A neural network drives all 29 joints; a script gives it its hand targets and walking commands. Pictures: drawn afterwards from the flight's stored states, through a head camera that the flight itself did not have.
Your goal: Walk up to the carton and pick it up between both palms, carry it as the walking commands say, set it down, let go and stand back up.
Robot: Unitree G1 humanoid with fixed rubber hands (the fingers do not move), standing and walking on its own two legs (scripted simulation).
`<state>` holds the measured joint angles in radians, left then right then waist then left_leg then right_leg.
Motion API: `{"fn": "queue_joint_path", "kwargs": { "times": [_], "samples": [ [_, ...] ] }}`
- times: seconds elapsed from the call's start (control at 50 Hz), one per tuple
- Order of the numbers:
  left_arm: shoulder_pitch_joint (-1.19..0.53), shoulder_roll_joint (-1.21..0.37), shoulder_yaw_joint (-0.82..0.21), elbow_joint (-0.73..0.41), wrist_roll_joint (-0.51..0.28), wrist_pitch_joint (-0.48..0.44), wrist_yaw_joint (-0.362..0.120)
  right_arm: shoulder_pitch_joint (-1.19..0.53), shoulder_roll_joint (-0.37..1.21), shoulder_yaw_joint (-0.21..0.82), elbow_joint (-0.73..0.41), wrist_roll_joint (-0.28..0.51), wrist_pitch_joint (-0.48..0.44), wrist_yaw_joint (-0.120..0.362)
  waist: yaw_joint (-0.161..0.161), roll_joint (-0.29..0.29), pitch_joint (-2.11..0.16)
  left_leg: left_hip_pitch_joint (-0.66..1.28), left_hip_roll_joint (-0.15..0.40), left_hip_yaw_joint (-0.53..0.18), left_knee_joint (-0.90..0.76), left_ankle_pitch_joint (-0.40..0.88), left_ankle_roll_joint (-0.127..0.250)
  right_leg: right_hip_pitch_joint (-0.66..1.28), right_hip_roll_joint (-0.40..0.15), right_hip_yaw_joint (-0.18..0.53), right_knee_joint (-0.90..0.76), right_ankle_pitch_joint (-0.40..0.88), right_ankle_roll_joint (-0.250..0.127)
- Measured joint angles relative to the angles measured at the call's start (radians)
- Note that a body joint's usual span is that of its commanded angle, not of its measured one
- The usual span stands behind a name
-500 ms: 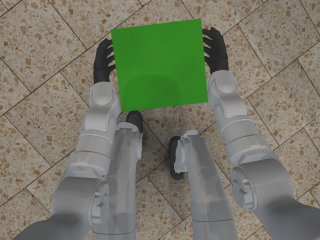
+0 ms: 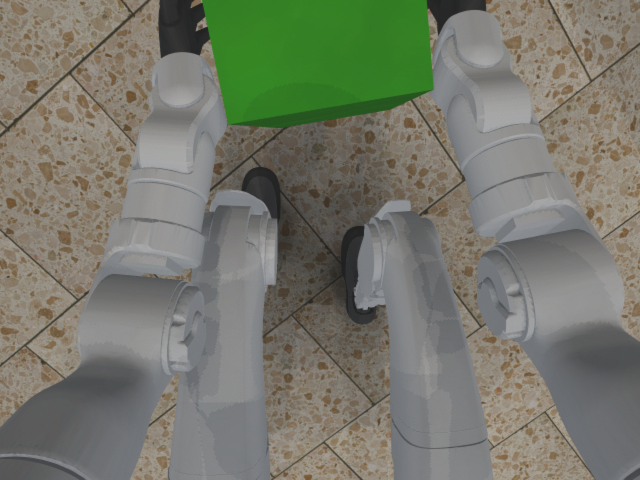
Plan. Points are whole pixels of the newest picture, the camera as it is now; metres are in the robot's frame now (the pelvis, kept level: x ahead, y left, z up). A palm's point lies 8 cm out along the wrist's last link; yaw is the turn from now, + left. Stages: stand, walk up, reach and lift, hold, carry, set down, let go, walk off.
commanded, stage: set down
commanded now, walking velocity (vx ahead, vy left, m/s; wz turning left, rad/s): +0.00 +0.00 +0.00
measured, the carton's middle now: (322, 43) +0.50 +0.01 -0.23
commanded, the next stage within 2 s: none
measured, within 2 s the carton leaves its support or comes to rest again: neither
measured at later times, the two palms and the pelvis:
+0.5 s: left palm out of the picture +0.54 +0.18 -0.24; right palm (399, 7) +0.55 -0.08 -0.25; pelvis +0.00 +0.00 -0.09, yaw -2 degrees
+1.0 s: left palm out of the picture +0.56 +0.18 -0.27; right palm (390, 13) +0.55 -0.08 -0.29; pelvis +0.01 -0.01 -0.12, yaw -3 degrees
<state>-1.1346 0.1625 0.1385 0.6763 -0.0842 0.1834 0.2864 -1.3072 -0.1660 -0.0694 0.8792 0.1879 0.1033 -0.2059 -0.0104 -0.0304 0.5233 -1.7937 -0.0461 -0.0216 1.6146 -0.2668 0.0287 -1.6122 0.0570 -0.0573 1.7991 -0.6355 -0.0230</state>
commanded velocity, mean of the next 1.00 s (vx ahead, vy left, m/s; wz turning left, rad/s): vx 0.00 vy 0.00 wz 0.00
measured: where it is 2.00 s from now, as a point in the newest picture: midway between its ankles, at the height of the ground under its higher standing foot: (311, 266)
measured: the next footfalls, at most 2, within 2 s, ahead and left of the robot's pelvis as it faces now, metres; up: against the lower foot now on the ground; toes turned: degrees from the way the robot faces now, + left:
none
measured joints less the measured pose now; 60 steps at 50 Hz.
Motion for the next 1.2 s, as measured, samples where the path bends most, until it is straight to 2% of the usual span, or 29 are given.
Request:
{"fn": "queue_joint_path", "kwargs": {
  "times": [0.12, 0.2, 0.3, 0.42, 0.6, 0.68, 1.2],
  "samples": [
    [-0.098, 0.0, 0.076, 0.039, 0.051, 0.028, -0.044, -0.101, 0.003, -0.063, 0.055, -0.066, 0.019, 0.007, 0.007, 0.0, 0.0, -0.102, 0.004, 0.002, 0.073, 0.0, -0.008, -0.106, 0.009, 0.0, 0.083, -0.007, 0.0],
    [-0.122, 0.001, 0.092, 0.041, 0.05, 0.051, -0.053, -0.118, -0.002, -0.068, 0.049, -0.069, 0.046, 0.005, 0.016, 0.0, 0.002, -0.148, 0.011, 0.007, 0.133, -0.012, -0.008, -0.148, 0.015, 0.0, 0.146, -0.025, 0.0],
    [-0.174, 0.001, 0.122, 0.055, 0.075, 0.094, -0.077, -0.127, -0.001, -0.092, 0.049, -0.087, 0.063, 0.001, 0.041, 0.0, 0.001, -0.18, 0.016, 0.011, 0.192, -0.027, -0.009, -0.177, 0.02, 0.0, 0.208, -0.046, 0.0],
    [-0.278, 0.014, 0.175, 0.138, 0.143, 0.119, -0.128, -0.159, 0.022, -0.18, 0.067, -0.173, 0.078, 0.002, 0.075, 0.0, -0.001, -0.251, 0.01, 0.011, 0.247, -0.027, -0.012, -0.247, 0.025, 0.0, 0.268, -0.051, 0.0],
    [-0.371, 0.06, 0.176, 0.178, 0.128, 0.159, -0.158, -0.165, 0.038, -0.193, 0.05, -0.191, 0.109, -0.016, 0.108, 0.0, -0.001, -0.356, 0.004, 0.013, 0.326, -0.028, -0.016, -0.343, 0.025, -0.004, 0.355, -0.069, 0.0],
    [-0.382, 0.089, 0.167, 0.208, 0.117, 0.166, -0.181, -0.166, 0.051, -0.193, 0.054, -0.192, 0.124, -0.016, 0.112, 0.002, -0.001, -0.385, 0.014, 0.013, 0.358, -0.036, -0.015, -0.371, 0.036, -0.005, 0.382, -0.074, 0.0],
    [-0.399, 0.121, 0.157, 0.306, 0.103, 0.11, -0.218, -0.162, 0.06, -0.192, 0.03, -0.192, 0.141, -0.017, 0.112, 0.011, -0.001, -0.406, 0.035, 0.013, 0.402, -0.062, -0.014, -0.396, 0.057, -0.005, 0.419, -0.088, 0.0]
  ]
}}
